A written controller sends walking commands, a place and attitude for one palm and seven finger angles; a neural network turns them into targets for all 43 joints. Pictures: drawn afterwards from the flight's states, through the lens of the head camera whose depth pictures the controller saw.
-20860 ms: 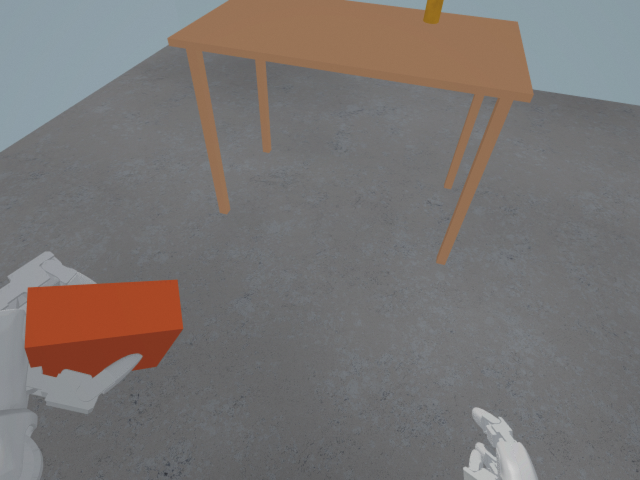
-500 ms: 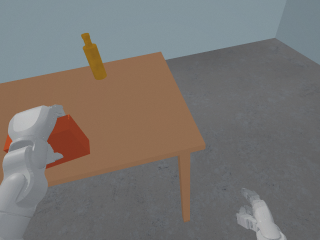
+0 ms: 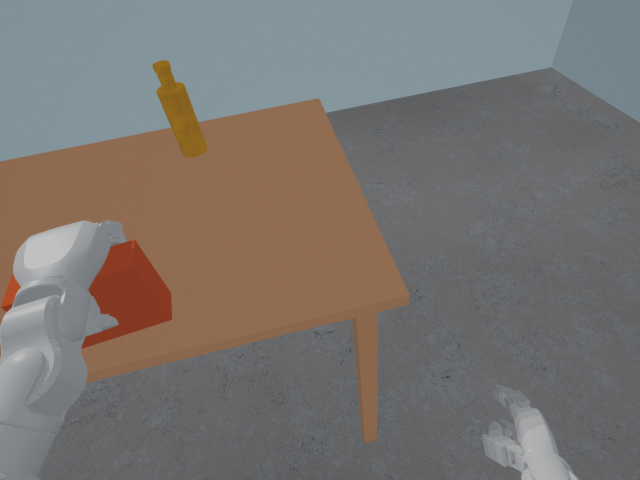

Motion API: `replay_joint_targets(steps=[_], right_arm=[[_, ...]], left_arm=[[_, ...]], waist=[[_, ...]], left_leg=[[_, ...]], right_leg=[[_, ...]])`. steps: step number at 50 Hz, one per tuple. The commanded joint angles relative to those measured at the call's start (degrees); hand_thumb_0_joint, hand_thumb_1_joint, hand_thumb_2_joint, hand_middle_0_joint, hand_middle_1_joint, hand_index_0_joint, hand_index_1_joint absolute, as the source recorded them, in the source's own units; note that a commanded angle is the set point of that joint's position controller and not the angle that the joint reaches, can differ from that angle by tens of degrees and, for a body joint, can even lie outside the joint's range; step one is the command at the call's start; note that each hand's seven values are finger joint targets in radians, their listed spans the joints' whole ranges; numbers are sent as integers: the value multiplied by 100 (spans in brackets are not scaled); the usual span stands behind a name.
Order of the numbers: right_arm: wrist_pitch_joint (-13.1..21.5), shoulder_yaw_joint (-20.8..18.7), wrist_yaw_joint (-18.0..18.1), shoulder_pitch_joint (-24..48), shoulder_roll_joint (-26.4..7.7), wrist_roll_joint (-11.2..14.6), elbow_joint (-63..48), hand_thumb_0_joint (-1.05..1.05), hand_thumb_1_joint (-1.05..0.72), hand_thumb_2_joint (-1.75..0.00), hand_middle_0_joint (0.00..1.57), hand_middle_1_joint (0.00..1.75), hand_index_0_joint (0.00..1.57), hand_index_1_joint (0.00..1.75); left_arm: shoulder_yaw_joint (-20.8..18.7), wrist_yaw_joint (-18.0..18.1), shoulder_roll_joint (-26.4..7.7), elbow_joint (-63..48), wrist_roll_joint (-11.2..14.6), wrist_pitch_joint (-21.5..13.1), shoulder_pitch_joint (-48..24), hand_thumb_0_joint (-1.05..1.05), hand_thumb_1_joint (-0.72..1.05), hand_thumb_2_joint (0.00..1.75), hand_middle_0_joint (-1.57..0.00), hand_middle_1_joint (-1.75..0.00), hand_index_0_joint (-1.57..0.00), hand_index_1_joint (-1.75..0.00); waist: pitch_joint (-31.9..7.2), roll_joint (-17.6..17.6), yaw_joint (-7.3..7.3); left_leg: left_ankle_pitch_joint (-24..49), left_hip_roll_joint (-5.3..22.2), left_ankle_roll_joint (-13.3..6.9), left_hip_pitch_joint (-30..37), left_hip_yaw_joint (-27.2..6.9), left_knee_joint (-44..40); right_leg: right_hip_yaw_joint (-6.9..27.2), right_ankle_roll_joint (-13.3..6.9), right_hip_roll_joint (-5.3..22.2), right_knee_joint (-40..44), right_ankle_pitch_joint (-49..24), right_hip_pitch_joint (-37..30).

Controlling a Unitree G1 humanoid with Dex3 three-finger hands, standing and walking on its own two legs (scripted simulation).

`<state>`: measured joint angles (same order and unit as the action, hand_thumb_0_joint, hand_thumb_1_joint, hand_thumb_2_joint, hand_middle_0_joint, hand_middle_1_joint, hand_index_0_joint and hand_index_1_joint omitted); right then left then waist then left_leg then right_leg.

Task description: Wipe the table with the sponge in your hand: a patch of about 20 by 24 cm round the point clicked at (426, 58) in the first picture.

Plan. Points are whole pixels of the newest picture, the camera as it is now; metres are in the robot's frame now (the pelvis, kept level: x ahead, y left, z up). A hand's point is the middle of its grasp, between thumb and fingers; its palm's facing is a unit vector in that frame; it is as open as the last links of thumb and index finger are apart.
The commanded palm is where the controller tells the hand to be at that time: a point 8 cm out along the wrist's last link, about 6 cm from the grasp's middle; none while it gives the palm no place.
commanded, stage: move the sponge above the wiping area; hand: left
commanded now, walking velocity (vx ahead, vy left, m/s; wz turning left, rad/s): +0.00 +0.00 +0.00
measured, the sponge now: (104, 306) +0.27 +0.32 +0.10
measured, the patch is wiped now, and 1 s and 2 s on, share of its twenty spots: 0.05 0.05 0.05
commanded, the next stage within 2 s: none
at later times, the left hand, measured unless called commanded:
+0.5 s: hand (108, 283) +0.29 +0.31 +0.12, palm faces -0.06 -0.03 -1.00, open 9.3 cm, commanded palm +0.27 +0.31 +0.19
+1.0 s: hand (93, 286) +0.28 +0.33 +0.12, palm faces -0.08 -0.03 -1.00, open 9.3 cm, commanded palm +0.27 +0.33 +0.20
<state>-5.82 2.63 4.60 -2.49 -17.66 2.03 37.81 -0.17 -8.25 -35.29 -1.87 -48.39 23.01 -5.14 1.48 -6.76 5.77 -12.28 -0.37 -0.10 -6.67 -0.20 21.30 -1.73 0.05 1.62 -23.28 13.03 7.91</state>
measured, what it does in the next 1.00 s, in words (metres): stands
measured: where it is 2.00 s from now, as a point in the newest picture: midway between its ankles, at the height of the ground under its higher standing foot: outside the picture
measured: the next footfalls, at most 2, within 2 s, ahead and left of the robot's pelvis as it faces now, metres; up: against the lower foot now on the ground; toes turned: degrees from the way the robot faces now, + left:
none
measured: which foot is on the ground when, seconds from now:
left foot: down 0.00-1.00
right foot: down 0.00-1.00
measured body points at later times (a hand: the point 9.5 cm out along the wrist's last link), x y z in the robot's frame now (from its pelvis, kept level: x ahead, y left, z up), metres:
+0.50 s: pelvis +0.00 -0.01 +0.00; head +0.00 -0.05 +0.45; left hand +0.28 +0.31 +0.17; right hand +0.22 -0.24 -0.11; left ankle -0.01 +0.12 -0.74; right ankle +0.00 -0.12 -0.74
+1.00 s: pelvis +0.00 +0.00 +0.00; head +0.00 -0.04 +0.45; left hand +0.28 +0.33 +0.17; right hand +0.21 -0.24 -0.11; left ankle -0.01 +0.12 -0.74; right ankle +0.00 -0.12 -0.74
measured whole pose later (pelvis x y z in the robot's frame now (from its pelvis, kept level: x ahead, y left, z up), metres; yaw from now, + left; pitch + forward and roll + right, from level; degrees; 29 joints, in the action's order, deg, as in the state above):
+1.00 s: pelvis +0.00 +0.00 +0.00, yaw +1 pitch -2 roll +0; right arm -5.0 1.5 5.9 -4.4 -17.7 2.1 39.0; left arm -0.9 -8.5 -36.0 8.8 -49.5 16.7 -9.3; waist 1.6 -6.0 5.0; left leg -12.4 -0.5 -0.2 -7.5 -0.7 22.0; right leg -2.2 0.1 1.7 -23.7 13.2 8.4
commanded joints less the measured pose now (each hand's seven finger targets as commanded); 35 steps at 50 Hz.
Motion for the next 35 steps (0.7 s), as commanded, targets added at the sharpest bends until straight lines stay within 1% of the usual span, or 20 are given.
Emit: replay_joint_targets(steps=[1,2,3,7,8,12,13,15,17,18,20,21,22,24,27,28,32,33,34,35], right_arm=[[377,-233,76,981,-525,-38,-1004,0,-90,-90,20,30,20,30],[414,-199,74,1101,-493,-25,-1064,0,-90,-90,20,30,20,30],[456,-134,72,954,-401,-38,-1028,0,-90,-90,20,30,20,30],[384,-226,61,973,-524,-55,-903,0,-90,-90,20,30,20,30],[395,-171,51,904,-408,-41,-870,0,-90,-90,20,30,20,30],[343,-241,30,1013,-533,-25,-847,0,-90,-90,20,30,20,30],[372,-205,20,963,-464,-17,-861,0,-90,-90,20,30,20,30],[339,-300,31,901,-563,-36,-827,0,-90,-90,20,30,20,30],[316,-253,53,1032,-574,12,-867,0,-90,-90,20,30,20,30],[338,-210,54,937,-521,16,-852,0,-90,-90,20,30,20,30],[319,-300,96,823,-648,-4,-784,0,-90,-90,20,30,20,30],[322,-299,117,848,-624,-4,-812,0,-90,-90,20,30,20,30],[358,-264,133,914,-616,17,-880,0,-90,-90,20,30,20,30],[390,-296,165,714,-601,-10,-736,0,-90,-90,20,30,20,30],[457,-303,188,743,-592,-42,-804,0,-90,-90,20,30,20,30],[494,-280,188,691,-484,-49,-803,0,-90,-90,20,30,20,30],[456,-335,122,694,-499,-56,-769,0,-90,-90,20,30,20,30],[469,-313,93,652,-424,-60,-763,0,-90,-90,20,30,20,30],[426,-383,75,622,-492,-50,-704,0,-90,-90,20,30,20,30],[407,-376,59,661,-512,-43,-740,0,-90,-90,20,30,20,30]], left_arm=[[-872,190,-1584,-1484,-216,-483,-1667,0,10,130,-120,-160,-120,-160],[-1123,226,-1781,-1585,-232,-531,-1649,0,10,130,-120,-160,-120,-160],[-903,278,-1516,-1504,-244,-634,-1715,0,10,130,-120,-160,-120,-160],[-1584,605,-2164,-1082,-328,-676,-1714,0,10,130,-120,-160,-120,-160],[-1165,652,-1694,-884,-366,-656,-1936,0,10,130,-120,-160,-120,-160],[-1369,770,-1976,-651,-354,-485,-1955,0,10,130,-120,-160,-120,-160],[-994,732,-1578,-646,-333,-471,-2038,0,10,130,-120,-160,-120,-160],[-1040,669,-1648,-669,-258,-459,-1853,0,10,130,-120,-160,-120,-160],[-1026,506,-1686,-426,-279,-337,-1775,0,10,130,-120,-160,-120,-160],[-618,429,-1291,-376,-272,-377,-1950,0,10,130,-120,-160,-120,-160],[-823,370,-1606,-312,-270,-460,-2011,0,10,130,-120,-160,-120,-160],[-667,321,-1485,-265,-311,-492,-2163,0,10,130,-120,-160,-120,-160],[-797,286,-1634,-340,-314,-538,-2310,0,10,130,-120,-160,-120,-160],[-765,327,-1618,-87,-350,-781,-2514,0,10,130,-120,-160,-120,-160],[-1225,486,-2089,-305,-470,-1096,-2690,0,10,130,-120,-160,-120,-160],[-1137,560,-1904,-371,-467,-1205,-2681,0,10,130,-120,-160,-120,-160],[-1655,883,-2267,-382,-434,-1233,-2347,0,10,130,-120,-160,-120,-160],[-1386,919,-1879,-317,-394,-1182,-2249,0,10,130,-120,-160,-120,-160],[-1522,959,-1999,-252,-352,-1111,-2053,0,10,130,-120,-160,-120,-160],[-1361,959,-1842,-257,-323,-1009,-2067,0,10,130,-120,-160,-120,-160]], waist=[[-1625,441,-48],[-1642,325,13],[-1620,472,-26],[-1398,119,111],[-1371,249,19],[-1482,-9,88],[-1569,106,16],[-1613,118,1],[-1412,244,-37],[-1360,445,-135],[-1327,440,-148],[-1335,502,-168],[-1377,479,-152],[-1333,543,-211],[-1668,293,-57],[-1781,327,-46],[-1781,-205,108],[-1755,-33,84],[-1703,-76,96],[-1616,-88,74]], left_leg=[[1990,-244,-262,291,114,-38],[1972,-228,-245,311,74,-19],[2044,-239,-245,249,126,-12],[1869,-246,-165,88,81,-93],[1871,-242,-151,14,172,-103],[1742,-270,-141,49,139,-138],[1810,-268,-147,24,204,-121],[1859,-269,-177,107,176,-116],[1676,-275,-189,20,171,-106],[1631,-266,-203,-31,219,-109],[1534,-251,-216,4,182,-141],[1494,-288,-238,21,204,-106],[1416,-273,-244,59,182,-102],[1333,-280,-251,38,195,-117],[1481,-301,-242,134,120,-66],[1616,-320,-247,126,157,-38],[1883,-297,-186,96,113,-62],[2006,-272,-178,36,155,-68],[1975,-263,-171,28,144,-103],[1924,-262,-159,-16,153,-132]], right_leg=[[-16,-250,-287,99,-1527,-726],[76,-298,-363,140,-1485,-688],[-58,-262,-293,71,-1457,-710],[126,-356,-363,172,-1349,-706],[-34,-320,-295,125,-1288,-705],[145,-370,-353,201,-1292,-772],[2,-321,-274,134,-1353,-839],[30,-294,-268,159,-1545,-900],[74,-303,-332,194,-1388,-721],[-60,-252,-269,165,-1322,-681],[-49,-241,-273,216,-1279,-645],[-50,-228,-277,208,-1247,-577],[13,-257,-329,250,-1150,-514],[-42,-237,-291,248,-1007,-500],[53,-305,-344,216,-1144,-627],[-35,-284,-289,132,-1206,-751],[77,-370,-340,133,-1462,-902],[-29,-336,-281,76,-1545,-970],[5,-333,-296,112,-1520,-984],[-9,-320,-279,125,-1541,-970]])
